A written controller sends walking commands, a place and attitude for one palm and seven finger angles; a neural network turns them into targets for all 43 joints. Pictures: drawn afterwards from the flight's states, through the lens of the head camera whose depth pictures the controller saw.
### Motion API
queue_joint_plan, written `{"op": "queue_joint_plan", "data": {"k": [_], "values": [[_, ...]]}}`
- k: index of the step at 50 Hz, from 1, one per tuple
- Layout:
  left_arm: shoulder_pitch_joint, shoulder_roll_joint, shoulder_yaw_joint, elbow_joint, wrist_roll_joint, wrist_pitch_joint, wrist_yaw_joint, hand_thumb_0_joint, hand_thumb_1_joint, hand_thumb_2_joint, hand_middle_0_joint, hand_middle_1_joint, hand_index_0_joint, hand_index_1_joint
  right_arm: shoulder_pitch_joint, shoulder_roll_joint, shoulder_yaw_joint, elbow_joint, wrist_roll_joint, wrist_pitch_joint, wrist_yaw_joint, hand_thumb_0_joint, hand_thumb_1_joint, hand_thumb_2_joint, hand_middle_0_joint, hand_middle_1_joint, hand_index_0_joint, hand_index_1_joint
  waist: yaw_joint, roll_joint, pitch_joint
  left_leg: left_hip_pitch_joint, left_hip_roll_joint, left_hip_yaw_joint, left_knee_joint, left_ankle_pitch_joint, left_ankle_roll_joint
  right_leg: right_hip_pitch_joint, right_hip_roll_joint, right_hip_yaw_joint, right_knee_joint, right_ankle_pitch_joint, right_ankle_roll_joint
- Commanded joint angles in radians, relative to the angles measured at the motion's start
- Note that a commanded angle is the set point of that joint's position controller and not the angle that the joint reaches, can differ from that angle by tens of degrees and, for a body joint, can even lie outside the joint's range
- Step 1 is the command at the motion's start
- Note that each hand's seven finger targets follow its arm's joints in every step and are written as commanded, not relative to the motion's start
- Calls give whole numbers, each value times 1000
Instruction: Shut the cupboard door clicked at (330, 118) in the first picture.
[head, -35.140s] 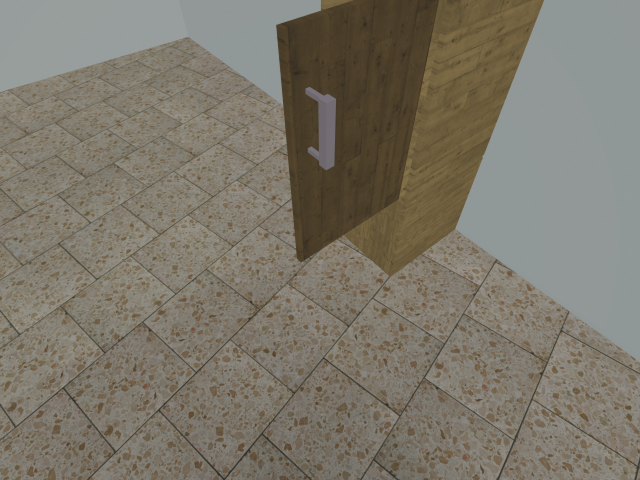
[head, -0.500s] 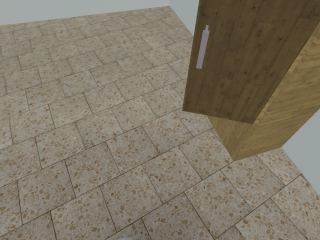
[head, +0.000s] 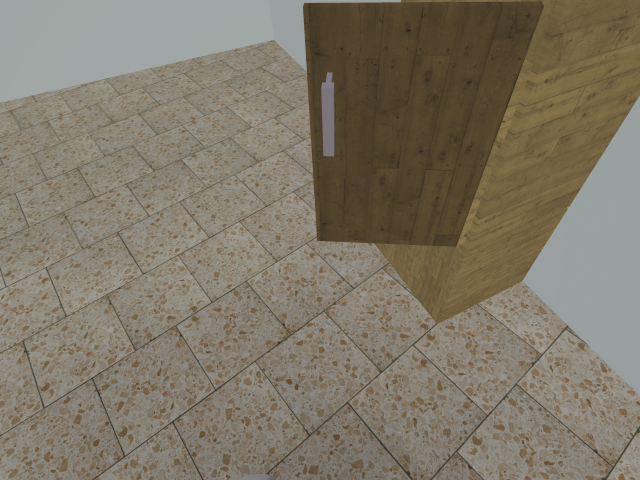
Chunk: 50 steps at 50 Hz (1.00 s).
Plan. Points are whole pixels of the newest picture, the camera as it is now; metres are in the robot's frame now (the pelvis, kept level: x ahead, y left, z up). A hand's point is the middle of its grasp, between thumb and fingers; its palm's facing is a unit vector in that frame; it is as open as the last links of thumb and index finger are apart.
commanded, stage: take the last steps up to it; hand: left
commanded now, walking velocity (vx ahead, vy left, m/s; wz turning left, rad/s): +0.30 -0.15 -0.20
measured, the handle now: (329, 115) +0.73 +0.02 +0.07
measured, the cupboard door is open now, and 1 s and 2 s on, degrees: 59 59 59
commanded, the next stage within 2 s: come to a stop and stand still in 0.60 s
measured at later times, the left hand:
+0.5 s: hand (239, 413) +0.25 +0.15 -0.16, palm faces -0.12 -0.98 -0.18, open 7.4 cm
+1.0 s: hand (305, 373) +0.32 +0.05 -0.19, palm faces -0.02 -0.98 -0.19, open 7.3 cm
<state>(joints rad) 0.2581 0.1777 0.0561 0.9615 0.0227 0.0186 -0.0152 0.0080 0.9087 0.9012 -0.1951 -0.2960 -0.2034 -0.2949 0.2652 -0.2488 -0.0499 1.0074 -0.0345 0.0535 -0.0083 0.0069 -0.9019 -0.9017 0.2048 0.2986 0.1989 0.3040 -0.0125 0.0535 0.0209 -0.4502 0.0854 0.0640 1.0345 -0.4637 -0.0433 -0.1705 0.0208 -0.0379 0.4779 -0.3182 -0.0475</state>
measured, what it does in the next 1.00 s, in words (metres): walks ahead: left foot, then right foot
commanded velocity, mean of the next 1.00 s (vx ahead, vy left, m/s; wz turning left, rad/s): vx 0.06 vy -0.03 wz -0.05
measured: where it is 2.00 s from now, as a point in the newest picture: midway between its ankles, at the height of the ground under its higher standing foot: outside the picture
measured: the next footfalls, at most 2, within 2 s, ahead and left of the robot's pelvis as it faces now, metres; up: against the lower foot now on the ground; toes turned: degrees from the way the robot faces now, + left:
left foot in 0.20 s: +0.15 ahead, +0.12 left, +0.00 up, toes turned +6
right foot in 0.60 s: +0.30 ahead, -0.23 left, +0.00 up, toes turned -12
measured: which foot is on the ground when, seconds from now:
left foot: up 0.00-0.18, down 0.20-0.60, up 0.62-0.90, down 0.92-1.00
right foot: down 0.00-0.22, up 0.24-0.58, down 0.60-0.98, up 1.00-1.00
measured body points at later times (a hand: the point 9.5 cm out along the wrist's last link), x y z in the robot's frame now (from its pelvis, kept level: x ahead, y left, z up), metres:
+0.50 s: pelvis +0.14 -0.04 +0.01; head +0.18 -0.03 +0.45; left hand +0.25 +0.20 -0.14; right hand +0.08 -0.27 -0.14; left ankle +0.11 +0.11 -0.74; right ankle +0.20 -0.21 -0.69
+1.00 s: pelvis +0.27 -0.12 -0.01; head +0.30 -0.11 +0.44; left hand +0.33 +0.11 -0.17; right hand +0.35 -0.36 -0.15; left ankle +0.32 -0.04 -0.74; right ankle +0.26 -0.22 -0.73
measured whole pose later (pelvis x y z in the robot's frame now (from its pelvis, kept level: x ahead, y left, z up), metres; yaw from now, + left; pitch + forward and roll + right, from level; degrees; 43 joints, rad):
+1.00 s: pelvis +0.27 -0.12 -0.01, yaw -6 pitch -1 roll -1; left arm 0.22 0.17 0.04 1.04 0.01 0.03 0.04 0.01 0.92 0.90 -0.20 -0.30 -0.21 -0.30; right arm 0.12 -0.17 -0.02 0.97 -0.02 0.03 -0.02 0.00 -0.90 -0.90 0.20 0.30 0.20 0.30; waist 0.03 -0.02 0.07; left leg -0.31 0.01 0.10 0.58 -0.25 0.05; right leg -0.25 -0.01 -0.11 0.61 -0.34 -0.02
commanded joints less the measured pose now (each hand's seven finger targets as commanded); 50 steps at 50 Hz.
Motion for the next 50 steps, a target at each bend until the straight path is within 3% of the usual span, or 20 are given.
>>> {"op": "queue_joint_plan", "data": {"k": [1, 6, 9, 10, 11, 12, 15, 20, 23, 27, 29, 30, 31, 32, 34, 37, 41, 45, 47, 50], "values": [[17, 180, 34, -28, 3, -45, 17, 0, 900, 900, -200, -300, -200, -300, -99, -48, -15, -123, 2, -58, 14, 0, -900, -900, 200, 300, 200, 300, 13, -186, 43, -124, 15, 10, -83, 85, -15, 29, -232, 221, -264, 109, -167], [49, 199, 37, 11, 5, -42, 8, 0, 900, 900, -200, -300, -200, -300, -85, -34, -13, -120, 5, -81, 7, 0, -900, -900, 200, 300, 200, 300, 14, -181, 22, 33, -24, 64, -361, 127, -7, 38, -214, 225, -204, 156, -161], [12, 163, 33, 14, -9, -39, 0, 0, 900, 900, -200, -300, -200, -300, 110, -93, -26, -45, -1, -102, -13, 0, -900, -900, 200, 300, 200, 300, -78, -62, -38, 406, -4, 41, -583, 259, 7, -140, -126, 151, 47, 180, -89], [51, 95, 21, 3, -16, -38, -8, 0, 900, 900, -200, -300, -200, -300, 227, -202, -51, -19, -18, -112, -23, 0, -900, -900, 200, 300, 200, 300, -114, 196, -124, 602, 252, -321, -677, 169, 92, -337, -17, 64, 322, -3, -20], [12, 103, 10, -33, -10, -39, -11, 0, 900, 900, -200, -300, -200, -300, 304, -261, -56, -8, -19, -107, -33, 0, -900, -900, 200, 300, 200, 300, -135, 265, -121, 623, 457, -585, -799, 100, 190, -474, 23, 36, 589, -254, 4], [-36, 142, 22, -48, 6, -32, -15, 0, 900, 900, -200, -300, -200, -300, 268, -250, -49, -18, -12, -98, -34, 0, -900, -900, 200, 300, 200, 300, -117, 117, -38, 516, 473, -558, -825, 44, 223, -508, -45, 106, 703, -221, -2], [-57, 122, 35, -23, 19, -16, -30, 0, 900, 900, -200, -300, -200, -300, 102, -139, -19, -52, -8, -106, -34, 0, -900, -900, 200, 300, 200, 300, -35, 113, 134, 232, 356, -328, -883, 37, 158, -488, -111, 99, 745, -32, 28], [-49, 62, 19, -12, 6, 0, -43, 0, 900, 900, -200, -300, -200, -300, 102, -121, -23, -26, -6, -115, -28, 0, -900, -900, 200, 300, 200, 300, -8, 126, 64, 279, 246, -18, -839, 299, 133, -397, -114, 11, 468, 91, 65], [-111, 62, 11, -32, 3, -10, -40, 0, 900, 900, -200, -300, -200, -300, 119, -117, -31, -13, -7, -105, -16, 0, -900, -900, 200, 300, 200, 300, -31, 124, 70, 269, 224, 24, -815, 328, 133, -321, -90, -56, 273, 127, 66], [-56, 88, 20, -5, 5, -27, -35, 0, 900, 900, -200, -300, -200, -300, 105, -142, -45, -2, -3, -90, -9, 0, -900, -900, 200, 300, 200, 300, 7, 95, 19, 234, 220, 46, -698, 309, 104, -96, -45, -107, 98, 173, 54], [137, 178, 41, 54, 7, -46, -21, 0, 900, 900, -200, -300, -200, -300, 91, -90, -31, 1, 7, -87, 3, 0, -900, -900, 200, 300, 200, 300, 106, -91, -57, 79, 112, 135, -419, 252, 48, 190, -102, 2, -25, 99, 11], [249, 292, 66, 94, 12, -60, -4, 0, 900, 900, -200, -300, -200, -300, 100, 6, -9, -23, 21, -87, 10, 0, -900, -900, 200, 300, 200, 300, 145, -410, -139, -111, -30, 167, -117, -133, 18, 331, -351, 337, -168, 39, -77], [255, 310, 62, 94, -5, -56, 6, 0, 900, 900, -200, -300, -200, -300, 72, -12, -8, -48, 24, -80, 2, 0, -900, -900, 200, 300, 200, 300, 139, -379, -150, -122, -20, 37, 73, -238, 41, 260, -421, 445, -262, 33, -132], [177, 278, 53, 81, -5, -54, 12, 0, 900, 900, -200, -300, -200, -300, 69, -7, -9, -44, 24, -78, 4, 0, -900, -900, 200, 300, 200, 300, 104, -298, -90, -154, 10, -4, 140, -161, 48, 192, -399, 399, -279, -41, -154], [39, 182, 32, 52, -5, -55, 25, 0, 900, 900, -200, -300, -200, -300, 72, -10, -11, -13, 15, -77, -2, 0, -900, -900, 200, 300, 200, 300, 43, -330, -48, -135, 50, -43, 150, -24, 42, 99, -335, 274, -238, 140, -137], [-10, 102, -2, 45, -1, -76, 36, 0, 900, 900, -200, -300, -200, -300, 98, 38, 14, 14, 14, -68, -6, 0, -900, -900, 200, 300, 200, 300, -11, -170, -87, 7, 26, -27, -56, 18, 8, 39, -304, 92, -152, 755, -135], [-13, 125, 0, 50, -2, -62, 53, 0, 900, 900, -200, -300, -200, -300, 75, 60, 26, 20, 30, -43, -10, 0, -900, -900, 200, 300, 200, 300, -4, -113, -101, 137, -39, 6, -350, 147, -8, 31, -290, 77, -90, 902, -129], [0, 147, 16, 48, -13, -30, 64, 0, 900, 900, -200, -300, -200, -300, 54, -34, -6, -11, 21, -26, -13, 0, -900, -900, 200, 300, 200, 300, -3, -113, -77, 249, 15, -46, -539, 538, 33, -13, -290, 92, 11, 706, -67], [9, 112, 8, 22, -15, -14, 71, 0, 900, 900, -200, -300, -200, -300, 29, -103, -19, -46, 13, -21, -21, 0, -900, -900, 200, 300, 200, 300, 1, 16, -72, 328, 174, -162, -532, 979, 124, -119, -165, 6, 71, 356, 12], [-5, 107, 7, 0, -12, 18, 70, 0, 900, 900, -200, -300, -200, -300, -27, -123, -16, -72, 10, -21, -32, 0, -900, -900, 200, 300, 200, 300, 4, 186, -39, 294, 273, -269, -671, 1154, 265, -187, -36, 10, 427, -300, 55]]}}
